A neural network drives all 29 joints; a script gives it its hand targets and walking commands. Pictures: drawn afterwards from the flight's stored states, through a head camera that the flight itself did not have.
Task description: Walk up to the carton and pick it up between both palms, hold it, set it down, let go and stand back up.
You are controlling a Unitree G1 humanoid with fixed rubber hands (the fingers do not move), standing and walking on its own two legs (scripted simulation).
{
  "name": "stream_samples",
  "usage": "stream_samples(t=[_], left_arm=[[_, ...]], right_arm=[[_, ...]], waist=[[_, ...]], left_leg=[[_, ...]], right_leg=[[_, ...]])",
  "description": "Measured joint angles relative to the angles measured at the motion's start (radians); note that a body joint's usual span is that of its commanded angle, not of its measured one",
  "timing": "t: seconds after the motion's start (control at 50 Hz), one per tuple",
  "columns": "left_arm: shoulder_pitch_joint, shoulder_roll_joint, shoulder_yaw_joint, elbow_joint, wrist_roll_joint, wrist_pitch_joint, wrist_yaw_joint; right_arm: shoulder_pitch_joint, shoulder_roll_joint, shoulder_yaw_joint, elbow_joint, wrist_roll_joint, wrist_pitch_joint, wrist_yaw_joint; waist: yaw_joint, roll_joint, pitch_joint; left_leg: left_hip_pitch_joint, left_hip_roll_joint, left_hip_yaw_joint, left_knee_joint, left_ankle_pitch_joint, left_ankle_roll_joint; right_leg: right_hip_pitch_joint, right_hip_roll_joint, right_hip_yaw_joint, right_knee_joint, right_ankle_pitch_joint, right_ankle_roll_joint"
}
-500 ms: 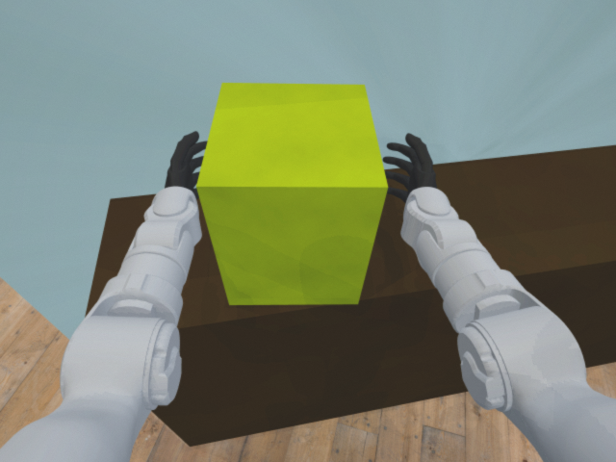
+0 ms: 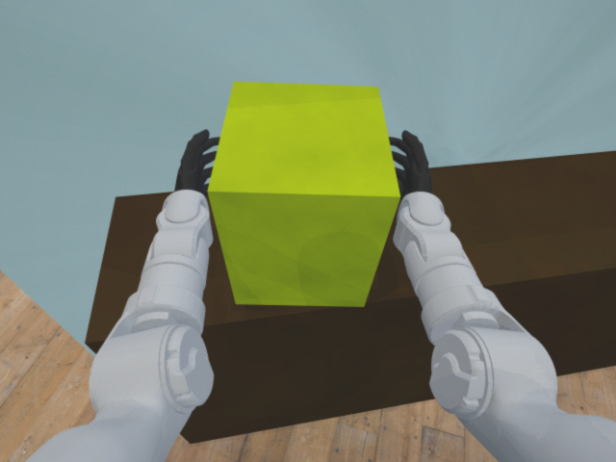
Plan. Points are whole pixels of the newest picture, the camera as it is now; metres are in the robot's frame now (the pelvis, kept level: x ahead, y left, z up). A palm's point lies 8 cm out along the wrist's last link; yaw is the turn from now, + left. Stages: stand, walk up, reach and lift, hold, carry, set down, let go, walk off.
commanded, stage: reach and lift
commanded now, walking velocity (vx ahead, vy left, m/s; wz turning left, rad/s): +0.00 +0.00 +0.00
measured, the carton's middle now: (303, 201) +0.46 +0.05 +0.07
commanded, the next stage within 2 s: none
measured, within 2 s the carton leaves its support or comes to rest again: leaves its support in 1.94 s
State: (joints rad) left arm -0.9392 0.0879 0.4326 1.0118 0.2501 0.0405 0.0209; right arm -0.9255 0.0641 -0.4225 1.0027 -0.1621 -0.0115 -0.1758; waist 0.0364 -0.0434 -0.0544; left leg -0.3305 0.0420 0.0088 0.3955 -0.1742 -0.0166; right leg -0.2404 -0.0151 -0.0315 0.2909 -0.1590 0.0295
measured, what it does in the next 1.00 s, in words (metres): stands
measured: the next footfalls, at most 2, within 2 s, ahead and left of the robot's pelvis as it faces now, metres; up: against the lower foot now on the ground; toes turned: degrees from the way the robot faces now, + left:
none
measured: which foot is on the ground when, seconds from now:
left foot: down 0.00-1.00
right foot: down 0.00-1.00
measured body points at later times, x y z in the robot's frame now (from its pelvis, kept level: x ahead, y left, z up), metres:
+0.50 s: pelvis +0.02 +0.00 +0.00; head +0.04 +0.03 +0.45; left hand +0.44 +0.19 +0.12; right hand +0.44 -0.10 +0.12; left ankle +0.01 +0.12 -0.75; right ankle -0.01 -0.14 -0.75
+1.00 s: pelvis +0.02 +0.00 +0.00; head +0.05 +0.03 +0.45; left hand +0.44 +0.19 +0.11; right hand +0.44 -0.10 +0.11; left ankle +0.01 +0.12 -0.75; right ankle -0.01 -0.14 -0.75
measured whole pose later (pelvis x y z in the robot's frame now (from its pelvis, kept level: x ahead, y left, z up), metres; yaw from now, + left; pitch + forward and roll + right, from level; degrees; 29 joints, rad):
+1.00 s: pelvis +0.02 +0.00 +0.00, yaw +0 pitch +0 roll +0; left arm -0.80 -0.04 0.54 0.72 0.39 0.14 -0.08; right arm -0.75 0.15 -0.44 0.84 -0.27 -0.14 -0.15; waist 0.04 -0.05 0.05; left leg -0.12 0.02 0.02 0.31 -0.18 -0.01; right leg -0.05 -0.04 -0.03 0.24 -0.19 0.04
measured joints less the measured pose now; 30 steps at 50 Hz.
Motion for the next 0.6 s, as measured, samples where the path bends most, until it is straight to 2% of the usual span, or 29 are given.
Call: stream_samples(t=[0.06, 0.12, 0.24, 0.34, 0.44, 0.6], left_arm=[[0.038, -0.052, 0.081, -0.059, 0.086, -0.012, -0.031], [0.077, -0.089, 0.115, -0.119, 0.125, 0.001, -0.051], [0.128, -0.122, 0.112, -0.227, 0.148, 0.056, -0.069], [0.141, -0.126, 0.095, -0.272, 0.155, 0.092, -0.074], [0.137, -0.127, 0.097, -0.289, 0.161, 0.116, -0.083], [0.135, -0.12, 0.103, -0.287, 0.152, 0.116, -0.098]], right_arm=[[0.055, 0.048, -0.09, -0.07, -0.117, -0.031, 0.038], [0.1, 0.076, -0.117, -0.116, -0.159, -0.047, 0.055], [0.136, 0.086, -0.105, -0.128, -0.166, -0.075, 0.065], [0.148, 0.084, -0.087, -0.13, -0.148, -0.092, 0.066], [0.15, 0.077, -0.059, -0.132, -0.118, -0.101, 0.057], [0.161, 0.084, -0.037, -0.155, -0.118, -0.112, 0.039]], waist=[[0.007, -0.003, 0.01], [0.01, -0.004, 0.027], [0.002, -0.014, 0.069], [0.005, -0.018, 0.086], [0.01, -0.01, 0.106], [0.01, 0.003, 0.111]], left_leg=[[0.052, -0.007, 0.004, -0.033, 0.006, 0.003], [0.106, -0.013, 0.008, -0.049, 0.001, 0.007], [0.184, -0.019, 0.011, -0.06, -0.012, 0.007], [0.204, -0.017, 0.013, -0.061, -0.019, 0.006], [0.218, -0.018, 0.016, -0.068, -0.019, 0.007], [0.215, -0.021, 0.015, -0.077, -0.016, 0.008]], right_leg=[[0.05, -0.007, 0.002, -0.029, 0.005, 0.003], [0.101, -0.013, 0.004, -0.042, -0.001, 0.007], [0.176, -0.019, 0.005, -0.046, -0.018, 0.009], [0.196, -0.018, 0.007, -0.048, -0.024, 0.009], [0.205, -0.019, 0.009, -0.048, -0.026, 0.009], [0.197, -0.021, 0.007, -0.043, -0.032, 0.011]])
